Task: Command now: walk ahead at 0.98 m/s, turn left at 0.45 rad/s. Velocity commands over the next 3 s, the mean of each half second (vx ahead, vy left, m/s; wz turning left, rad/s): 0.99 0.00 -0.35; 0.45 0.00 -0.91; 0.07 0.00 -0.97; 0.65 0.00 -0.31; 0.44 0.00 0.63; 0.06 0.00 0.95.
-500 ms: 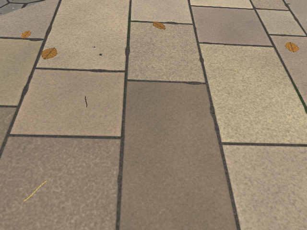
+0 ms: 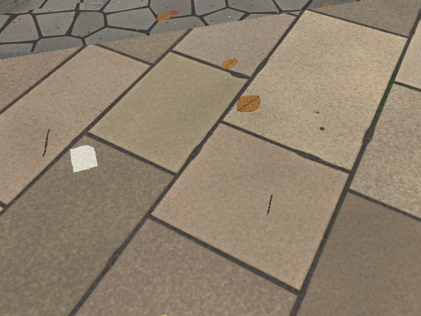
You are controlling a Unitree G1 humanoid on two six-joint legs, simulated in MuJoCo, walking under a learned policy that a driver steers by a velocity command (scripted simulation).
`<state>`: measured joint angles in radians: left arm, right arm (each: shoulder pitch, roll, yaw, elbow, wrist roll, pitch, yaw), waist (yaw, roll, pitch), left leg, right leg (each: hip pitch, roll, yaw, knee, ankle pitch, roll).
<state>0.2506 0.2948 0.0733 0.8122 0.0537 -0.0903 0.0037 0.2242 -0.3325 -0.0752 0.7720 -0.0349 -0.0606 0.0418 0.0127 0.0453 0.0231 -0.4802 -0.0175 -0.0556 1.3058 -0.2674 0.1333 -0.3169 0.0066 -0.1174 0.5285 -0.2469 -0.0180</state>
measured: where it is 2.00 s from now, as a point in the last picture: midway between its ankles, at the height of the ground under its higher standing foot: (291, 199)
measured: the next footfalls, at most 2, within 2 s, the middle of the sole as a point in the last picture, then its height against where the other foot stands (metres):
left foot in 0.28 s outside the picture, level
right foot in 0.70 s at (261, 218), level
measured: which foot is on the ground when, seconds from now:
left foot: up 0.00-0.26, down 0.28-0.70, up 0.72-1.00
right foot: down 0.00-0.26, up 0.28-0.68, down 0.70-1.00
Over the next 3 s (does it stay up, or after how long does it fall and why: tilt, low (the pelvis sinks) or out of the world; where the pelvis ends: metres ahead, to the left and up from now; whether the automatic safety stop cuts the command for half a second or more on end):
stays up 1.02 -0.66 0.00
